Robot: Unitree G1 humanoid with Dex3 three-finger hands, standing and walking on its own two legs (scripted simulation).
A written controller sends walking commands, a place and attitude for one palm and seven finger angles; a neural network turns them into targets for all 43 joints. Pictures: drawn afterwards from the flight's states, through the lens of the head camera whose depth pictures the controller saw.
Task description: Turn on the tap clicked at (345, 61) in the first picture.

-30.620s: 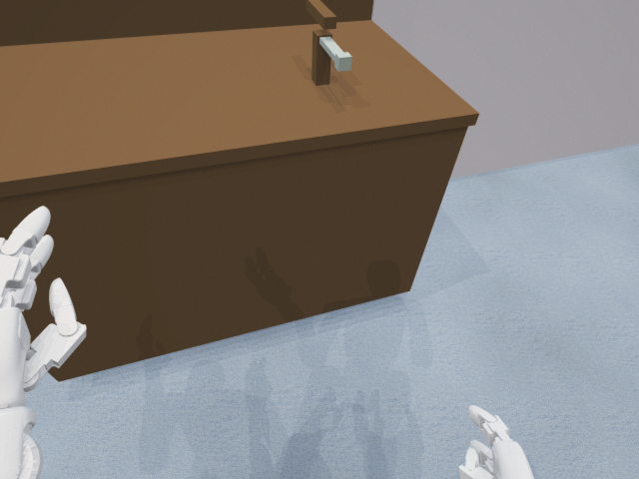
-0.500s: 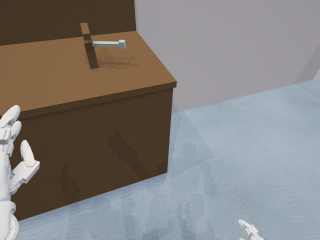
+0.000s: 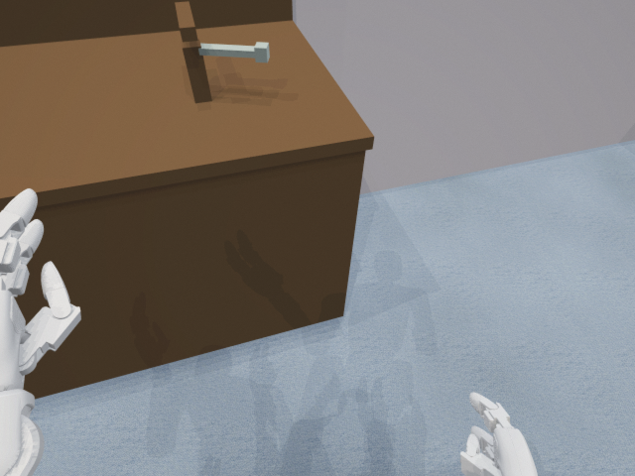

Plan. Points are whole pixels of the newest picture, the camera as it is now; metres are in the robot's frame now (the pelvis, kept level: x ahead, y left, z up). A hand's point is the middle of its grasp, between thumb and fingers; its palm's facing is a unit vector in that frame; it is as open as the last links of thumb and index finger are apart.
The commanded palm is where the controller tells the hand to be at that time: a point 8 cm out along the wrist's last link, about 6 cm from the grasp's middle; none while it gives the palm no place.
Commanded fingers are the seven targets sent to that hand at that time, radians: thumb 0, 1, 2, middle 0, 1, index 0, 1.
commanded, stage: stand and check the lever's angle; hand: left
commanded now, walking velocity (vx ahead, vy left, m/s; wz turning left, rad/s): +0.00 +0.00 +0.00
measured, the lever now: (262, 52) +0.82 +0.18 +0.15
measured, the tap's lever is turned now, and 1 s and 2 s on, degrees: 69 69 69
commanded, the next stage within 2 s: stand and wait in 0.06 s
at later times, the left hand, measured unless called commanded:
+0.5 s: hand (85, 316) +0.22 +0.24 +0.15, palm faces +0.40 -0.85 -0.35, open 7.4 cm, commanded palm +0.17 +0.28 +0.18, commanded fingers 0.00 0.90 0.90 -0.20 -0.30 -0.20 -0.30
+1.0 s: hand (70, 322) +0.21 +0.26 +0.15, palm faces +0.41 -0.84 -0.35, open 7.4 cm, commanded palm +0.16 +0.29 +0.18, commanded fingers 0.00 0.90 0.90 -0.20 -0.30 -0.20 -0.30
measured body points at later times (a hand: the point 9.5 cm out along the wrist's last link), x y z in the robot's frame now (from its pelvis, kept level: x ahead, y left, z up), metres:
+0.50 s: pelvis +0.00 +0.01 +0.00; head +0.01 +0.00 +0.45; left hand +0.19 +0.29 +0.17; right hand +0.18 -0.23 -0.08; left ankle +0.02 +0.12 -0.74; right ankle +0.01 -0.09 -0.74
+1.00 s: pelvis +0.00 +0.01 +0.00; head +0.01 +0.02 +0.45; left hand +0.19 +0.30 +0.17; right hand +0.17 -0.21 -0.08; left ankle +0.02 +0.12 -0.74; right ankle +0.01 -0.09 -0.74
